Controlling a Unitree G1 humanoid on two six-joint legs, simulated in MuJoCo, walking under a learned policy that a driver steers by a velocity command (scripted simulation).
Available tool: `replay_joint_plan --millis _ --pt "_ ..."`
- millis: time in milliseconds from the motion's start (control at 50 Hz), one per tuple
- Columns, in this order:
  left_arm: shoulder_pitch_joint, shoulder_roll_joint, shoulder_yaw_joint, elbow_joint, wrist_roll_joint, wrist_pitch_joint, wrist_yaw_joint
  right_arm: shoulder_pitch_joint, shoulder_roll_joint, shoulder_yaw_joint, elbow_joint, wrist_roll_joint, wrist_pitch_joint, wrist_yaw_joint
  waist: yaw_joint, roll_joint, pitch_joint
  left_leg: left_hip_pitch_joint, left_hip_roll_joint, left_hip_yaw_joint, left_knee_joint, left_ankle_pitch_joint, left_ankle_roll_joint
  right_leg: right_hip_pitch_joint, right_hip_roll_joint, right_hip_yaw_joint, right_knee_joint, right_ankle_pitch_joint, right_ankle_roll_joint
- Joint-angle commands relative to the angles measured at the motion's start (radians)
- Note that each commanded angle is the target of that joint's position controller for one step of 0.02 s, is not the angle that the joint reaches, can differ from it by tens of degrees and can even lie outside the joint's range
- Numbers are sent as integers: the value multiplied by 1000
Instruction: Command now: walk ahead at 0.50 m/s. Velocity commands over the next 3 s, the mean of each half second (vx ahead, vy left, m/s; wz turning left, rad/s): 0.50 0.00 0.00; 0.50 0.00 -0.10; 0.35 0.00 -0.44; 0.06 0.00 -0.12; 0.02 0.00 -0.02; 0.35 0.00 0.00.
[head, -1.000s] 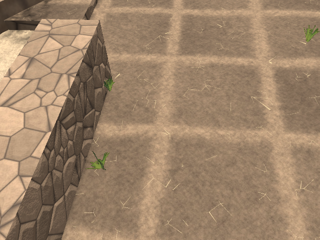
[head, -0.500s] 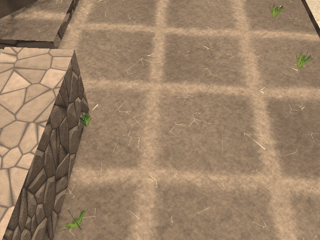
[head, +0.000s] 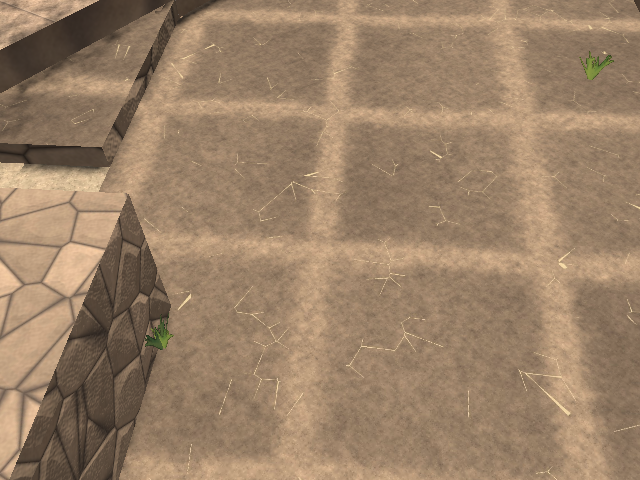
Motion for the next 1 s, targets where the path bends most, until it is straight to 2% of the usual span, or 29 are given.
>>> replay_joint_plan --millis 20,100,140,180,220,240,260,280,300,320,340,360,380,400,420,480,560,640,720,760,780,800,820,840,860,880,900,940,1000 --pt "22 95 9 -37 -3 -16 3 -39 -31 -1 -57 6 4 6 -14 -97 40 -40 13 35 -140 113 -26 -34 -243 164 -169 251 -100" --pt "99 107 7 -13 -1 -13 8 -179 -15 13 -99 17 -3 5 32 -100 52 -15 -17 75 -343 191 -24 45 -247 139 -163 328 -92" --pt "130 112 7 1 3 -11 12 -224 -25 14 -116 20 -9 3 46 -98 60 -17 -29 83 -392 180 -9 108 -269 138 -144 380 -97" --pt "143 120 10 11 11 -9 19 -235 -41 9 -127 19 -17 0 41 -94 67 -17 -36 78 -430 135 18 177 -294 143 -107 445 -99" --pt "119 131 15 13 14 -7 26 -183 -56 0 -117 16 -27 -6 5 -102 44 71 -70 91 -472 57 52 210 -303 126 -18 634 -85" --pt "108 143 19 15 14 -5 27 -108 -68 -7 -94 10 -33 -12 -26 -106 4 165 -100 103 -498 28 71 214 -299 115 76 749 -75" --pt "91 137 16 11 7 -2 23 41 -81 -19 -42 3 -45 -20 -90 -79 -74 340 -126 118 -555 73 95 180 -264 85 246 788 -58" --pt "83 117 7 -11 -2 -2 21 218 -141 -39 3 -19 -56 -30 -151 -28 -182 591 -2 -20 -572 37 142 14 -221 57 486 576 -37" --pt "200 20 -11 -30 -47 -1 9 342 -262 -73 17 -33 -53 -31 -131 184 -338 902 301 -496 -634 -84 299 -343 -49 -11 908 14 17" --pt "145 116 18 -18 -12 -1 13 271 -210 -64 17 9 -36 -18 -115 86 -303 846 310 -655 -744 -115 302 -481 -21 119 1037 -323 4" --pt "67 113 22 -51 -2 -3 11 149 -178 -53 -5 24 -33 -15 -69 57 -144 710 272 -479 -757 -125 271 -542 -83 146 1040 -248 -4" --pt "15 95 18 -61 0 -7 6 85 -115 -38 -16 20 -39 -11 -52 9 -77 599 228 -373 -793 -52 243 -527 -120 147 981 -176 -3" --pt "-1 79 20 -61 7 0 4 68 -82 -29 -8 19 -45 -14 -26 4 -24 516 184 -288 -819 22 207 -493 -146 140 918 -142 1" --pt "4 66 19 -61 20 15 -1 68 -48 -17 6 21 -50 -20 0 17 -9 456 147 -223 -843 72 181 -447 -163 138 871 -117 13" --pt "12 47 16 -56 24 27 -7 89 -41 -12 17 20 -58 -25 7 24 -15 444 132 -190 -853 120 176 -423 -161 126 848 -101 24" --pt "-50 36 14 -81 24 48 -17 160 -83 -21 48 27 -77 -30 16 20 0 448 116 -125 -884 226 187 -473 -177 93 772 -49 55" --pt "-234 35 6 -150 17 52 -21 217 -80 -15 64 32 -77 -28 -17 20 48 461 83 -66 -920 231 172 -535 -189 57 559 90 86" --pt "-348 30 -5 -192 10 49 -23 287 -84 -11 88 32 -79 -28 -49 27 49 525 88 -35 -903 312 160 -493 -155 26 388 180 73" --pt "-404 58 1 -226 11 41 -19 313 -99 -13 105 19 -70 -36 -52 36 61 639 134 -34 -841 413 156 -481 -136 25 313 102 33" --pt "-349 70 10 -215 14 32 -14 285 -111 -16 105 16 -66 -40 -16 40 39 655 138 -15 -744 594 137 -375 -98 8 270 19 1" --pt "-253 79 19 -184 15 26 -8 269 -122 -19 104 16 -62 -39 29 35 -2 646 122 4 -627 711 125 -255 -66 -7 227 1 -18" --pt "-84 101 33 -122 23 17 1 252 -116 -17 98 17 -57 -38 98 -1 -92 594 77 55 -436 712 103 -56 -45 -16 176 25 -45" --pt "102 175 54 -83 43 9 11 248 -90 -6 66 24 -57 -36 158 -89 -211 401 32 99 -144 435 77 198 -233 196 165 -31 -102" --pt "151 275 78 -73 42 15 9 363 1 6 49 57 -59 -23 99 -329 -304 44 -166 114 212 -267 33 424 -487 717 34 -93 -259" --pt "62 227 69 -90 -1 32 -1 289 -95 -19 49 26 -59 -25 80 -180 -250 -57 -117 -29 296 -295 49 364 -441 767 -19 -138 -246" --pt "-41 173 54 -114 -9 35 -3 195 -100 -24 16 22 -65 -22 46 -123 -118 -103 -66 -29 288 -200 55 240 -409 616 -19 -116 -219" --pt "-84 127 42 -120 -5 30 -7 149 -84 -20 5 21 -72 -20 25 -54 -58 -73 -33 -31 226 -129 50 126 -364 529 -48 -11 -191" --pt "-102 92 31 -107 -5 18 -1 146 -55 -17 -2 0 -50 -17 -29 -57 -23 26 2 -34 110 -87 23 -12 -285 413 -85 103 -142" --pt "-40 128 39 -89 -12 6 3 105 -43 -15 -30 -5 -22 -12 -39 -72 -29 45 -5 -12 15 -63 -21 -53 -255 365 -108 207 -156"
